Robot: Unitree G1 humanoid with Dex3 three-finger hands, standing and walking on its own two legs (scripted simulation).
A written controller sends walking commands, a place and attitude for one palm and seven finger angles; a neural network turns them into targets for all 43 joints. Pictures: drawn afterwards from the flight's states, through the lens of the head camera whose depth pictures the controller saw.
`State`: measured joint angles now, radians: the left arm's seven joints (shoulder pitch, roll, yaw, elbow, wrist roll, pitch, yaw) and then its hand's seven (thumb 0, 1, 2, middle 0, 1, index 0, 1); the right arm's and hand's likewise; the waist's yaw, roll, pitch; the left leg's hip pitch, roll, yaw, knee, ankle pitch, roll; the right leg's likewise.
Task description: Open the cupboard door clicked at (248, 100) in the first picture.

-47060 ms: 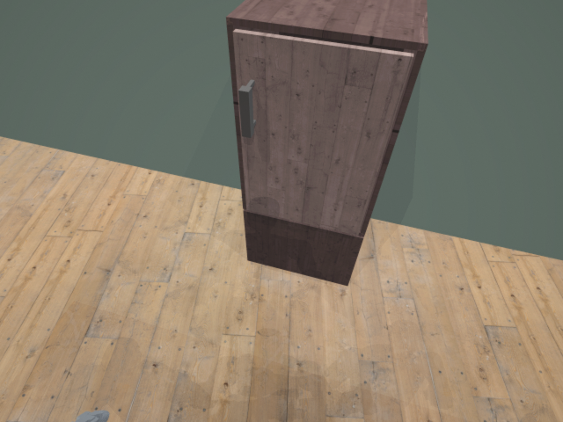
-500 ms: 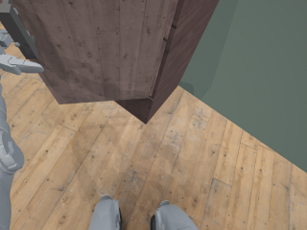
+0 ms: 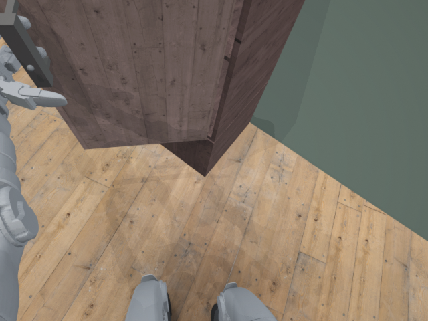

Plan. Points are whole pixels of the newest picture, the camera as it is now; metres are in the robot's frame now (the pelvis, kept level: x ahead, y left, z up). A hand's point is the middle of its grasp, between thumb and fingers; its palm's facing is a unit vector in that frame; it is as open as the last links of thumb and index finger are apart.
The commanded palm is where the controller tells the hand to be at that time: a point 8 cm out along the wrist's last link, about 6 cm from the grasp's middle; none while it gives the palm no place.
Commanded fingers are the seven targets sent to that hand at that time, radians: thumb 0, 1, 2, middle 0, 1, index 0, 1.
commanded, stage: close the thumb around the handle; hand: left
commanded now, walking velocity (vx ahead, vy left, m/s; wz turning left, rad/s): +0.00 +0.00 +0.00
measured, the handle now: (29, 45) +0.59 +0.27 +0.09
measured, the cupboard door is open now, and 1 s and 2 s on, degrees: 45 45 87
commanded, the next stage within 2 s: pull the door open along its arc in 0.78 s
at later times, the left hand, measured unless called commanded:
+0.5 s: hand (31, 66) +0.53 +0.26 +0.09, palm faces +0.10 -0.99 +0.00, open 9.1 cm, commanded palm +0.52 +0.28 +0.08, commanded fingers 0.00 0.73 0.83 -0.39 -1.33 -0.39 -1.33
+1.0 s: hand (40, 66) +0.54 +0.25 +0.09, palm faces +0.11 -0.99 +0.00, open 6.0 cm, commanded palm +0.51 +0.27 +0.08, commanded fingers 0.00 0.90 0.90 -0.40 -1.35 -0.40 -1.35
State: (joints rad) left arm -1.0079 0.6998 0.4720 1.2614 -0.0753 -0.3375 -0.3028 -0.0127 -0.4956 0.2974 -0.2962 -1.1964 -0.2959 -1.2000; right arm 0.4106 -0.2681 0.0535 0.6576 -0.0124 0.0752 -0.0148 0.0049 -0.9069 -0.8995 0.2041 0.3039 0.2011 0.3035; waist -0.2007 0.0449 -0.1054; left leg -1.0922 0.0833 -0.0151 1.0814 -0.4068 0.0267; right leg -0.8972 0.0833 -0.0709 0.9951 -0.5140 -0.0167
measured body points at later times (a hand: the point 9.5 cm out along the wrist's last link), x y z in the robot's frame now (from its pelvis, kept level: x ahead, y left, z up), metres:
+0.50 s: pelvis +0.00 +0.00 +0.00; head +0.15 +0.04 +0.42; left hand +0.52 +0.31 +0.10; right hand -0.02 -0.27 -0.10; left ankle +0.05 +0.10 -0.66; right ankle -0.03 -0.12 -0.66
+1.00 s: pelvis +0.00 +0.00 +0.00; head +0.15 +0.04 +0.42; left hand +0.52 +0.30 +0.09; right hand -0.02 -0.26 -0.10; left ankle +0.05 +0.10 -0.66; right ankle -0.03 -0.12 -0.66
